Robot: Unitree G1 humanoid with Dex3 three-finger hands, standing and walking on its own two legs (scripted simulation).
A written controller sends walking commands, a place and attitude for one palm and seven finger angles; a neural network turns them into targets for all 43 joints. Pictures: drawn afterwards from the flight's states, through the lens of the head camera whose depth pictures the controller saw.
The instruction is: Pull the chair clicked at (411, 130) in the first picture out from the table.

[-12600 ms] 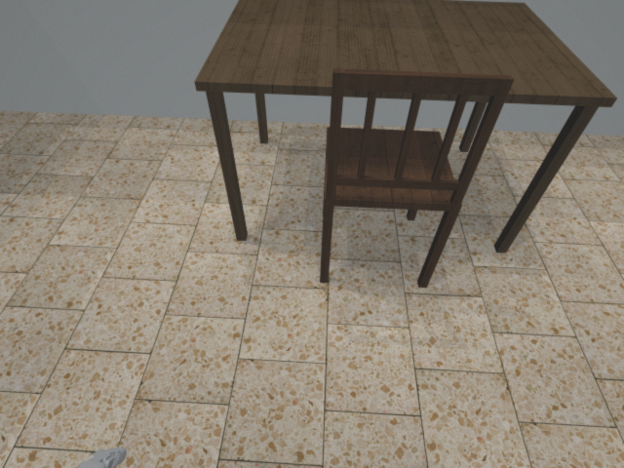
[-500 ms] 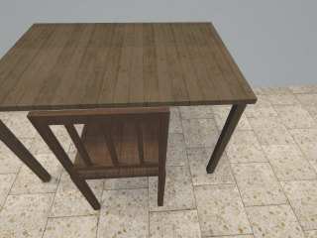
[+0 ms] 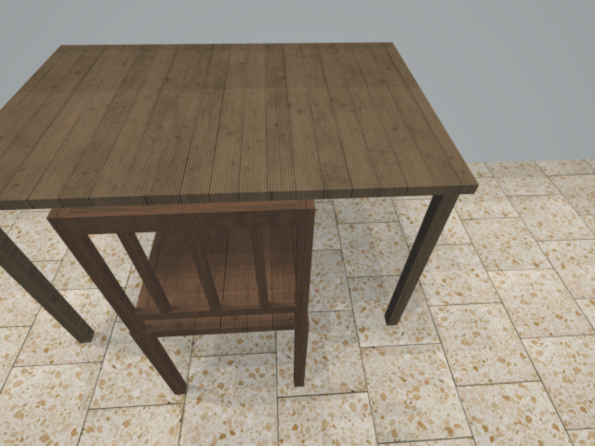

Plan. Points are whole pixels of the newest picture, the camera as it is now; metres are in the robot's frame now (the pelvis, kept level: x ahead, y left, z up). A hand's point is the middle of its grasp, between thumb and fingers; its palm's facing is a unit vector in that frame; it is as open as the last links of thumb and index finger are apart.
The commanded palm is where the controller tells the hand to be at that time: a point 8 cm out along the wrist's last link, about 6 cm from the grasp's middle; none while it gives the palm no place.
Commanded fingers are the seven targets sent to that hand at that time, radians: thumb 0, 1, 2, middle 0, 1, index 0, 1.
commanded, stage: look again from close up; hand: left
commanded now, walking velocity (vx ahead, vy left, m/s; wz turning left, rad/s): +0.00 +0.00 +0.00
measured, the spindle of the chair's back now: (204, 272) +0.44 +0.21 -0.11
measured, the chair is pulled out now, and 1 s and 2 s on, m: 0.00 0.00 0.00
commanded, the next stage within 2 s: raise the hand toward the chair's back in 0.18 s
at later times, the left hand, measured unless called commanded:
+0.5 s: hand (155, 417) +0.17 +0.20 -0.04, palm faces +0.23 -0.96 -0.15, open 7.8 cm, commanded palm +0.10 +0.22 -0.07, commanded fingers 0.00 0.62 0.78 -0.17 -0.26 -0.17 -0.26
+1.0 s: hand (177, 424) +0.16 +0.17 -0.04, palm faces +0.00 -1.00 -0.03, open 11.9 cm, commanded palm +0.12 +0.24 -0.06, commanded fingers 0.00 0.04 0.53 -0.11 -0.16 -0.11 -0.16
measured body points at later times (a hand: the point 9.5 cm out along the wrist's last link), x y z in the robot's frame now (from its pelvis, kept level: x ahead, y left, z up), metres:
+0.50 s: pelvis -0.03 +0.01 -0.02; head -0.01 -0.02 +0.43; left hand +0.15 +0.25 -0.02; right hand +0.08 -0.25 -0.14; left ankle -0.03 +0.12 -0.74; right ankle -0.02 -0.07 -0.74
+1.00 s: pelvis -0.06 +0.01 -0.12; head +0.03 +0.01 +0.32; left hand +0.15 +0.22 -0.04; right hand +0.18 -0.14 -0.21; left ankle -0.03 +0.12 -0.74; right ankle -0.02 -0.07 -0.74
